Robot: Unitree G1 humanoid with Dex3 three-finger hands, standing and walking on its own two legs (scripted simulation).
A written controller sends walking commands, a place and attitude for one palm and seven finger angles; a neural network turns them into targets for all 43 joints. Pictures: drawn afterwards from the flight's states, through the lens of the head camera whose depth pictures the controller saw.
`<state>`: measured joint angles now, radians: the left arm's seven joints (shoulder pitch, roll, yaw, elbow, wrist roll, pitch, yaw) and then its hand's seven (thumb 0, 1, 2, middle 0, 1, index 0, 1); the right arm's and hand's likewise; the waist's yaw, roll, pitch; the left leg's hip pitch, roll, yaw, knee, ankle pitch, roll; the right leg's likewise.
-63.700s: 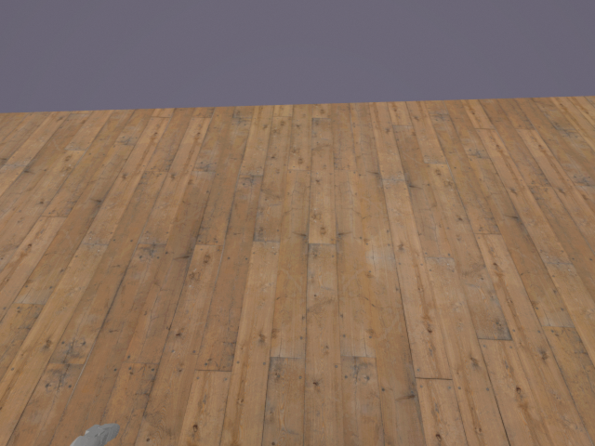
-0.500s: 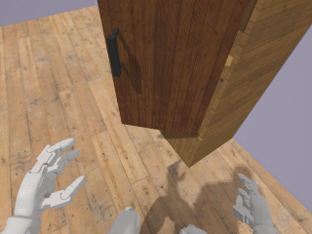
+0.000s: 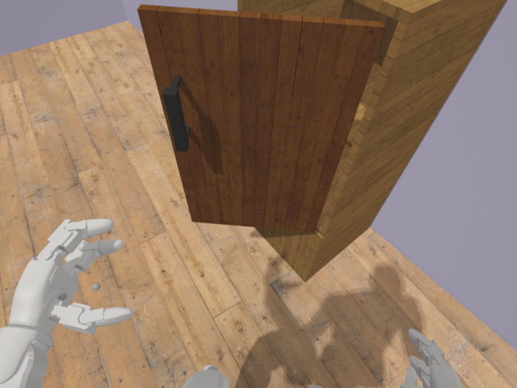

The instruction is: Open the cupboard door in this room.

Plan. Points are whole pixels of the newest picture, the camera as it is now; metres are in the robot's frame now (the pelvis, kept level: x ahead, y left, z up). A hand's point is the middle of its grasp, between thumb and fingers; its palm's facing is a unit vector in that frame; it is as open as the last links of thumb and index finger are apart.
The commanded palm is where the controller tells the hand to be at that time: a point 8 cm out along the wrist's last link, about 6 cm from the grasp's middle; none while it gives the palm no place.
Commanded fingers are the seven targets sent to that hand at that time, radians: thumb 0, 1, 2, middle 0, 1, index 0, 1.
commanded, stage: raise the hand with hooked fingers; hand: left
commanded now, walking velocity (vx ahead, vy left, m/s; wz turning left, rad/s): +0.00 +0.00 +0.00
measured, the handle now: (179, 115) +0.56 +0.18 +0.09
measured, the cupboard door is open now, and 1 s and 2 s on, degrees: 46 46 46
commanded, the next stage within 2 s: move the hooked fingers beside the handle in 1.04 s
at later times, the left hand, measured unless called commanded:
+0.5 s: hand (52, 239) +0.28 +0.29 +0.10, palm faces +0.01 -1.00 -0.06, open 14.0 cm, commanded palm +0.26 +0.34 +0.11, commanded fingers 0.00 -0.50 0.30 -0.30 -1.20 -0.30 -1.20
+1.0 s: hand (64, 231) +0.29 +0.28 +0.11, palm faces +0.01 -1.00 -0.05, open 14.0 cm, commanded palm +0.27 +0.32 +0.11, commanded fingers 0.00 -0.50 0.30 -0.30 -1.20 -0.30 -1.20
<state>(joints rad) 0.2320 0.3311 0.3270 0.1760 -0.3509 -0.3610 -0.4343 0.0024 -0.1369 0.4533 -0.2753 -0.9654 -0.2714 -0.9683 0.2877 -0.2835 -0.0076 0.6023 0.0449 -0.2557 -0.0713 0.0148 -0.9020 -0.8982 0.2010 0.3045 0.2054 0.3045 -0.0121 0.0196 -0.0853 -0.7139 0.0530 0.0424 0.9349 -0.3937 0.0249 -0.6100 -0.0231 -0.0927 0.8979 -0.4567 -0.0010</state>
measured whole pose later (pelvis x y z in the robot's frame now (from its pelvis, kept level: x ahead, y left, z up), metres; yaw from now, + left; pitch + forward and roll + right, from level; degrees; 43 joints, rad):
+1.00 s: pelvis +0.01 +0.00 +0.02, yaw +0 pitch +6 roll -2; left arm -0.05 0.43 0.44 0.42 -0.35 -0.23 -0.53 -0.01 -0.50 0.30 -0.30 -1.20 -0.30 -1.20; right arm 0.29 -0.28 0.04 0.60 0.05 -0.21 -0.09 0.01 -0.90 -0.90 0.20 0.30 0.21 0.30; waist -0.01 0.03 -0.06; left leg -0.55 0.04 0.05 0.77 -0.33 0.02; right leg -0.45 -0.02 -0.09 0.73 -0.39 0.00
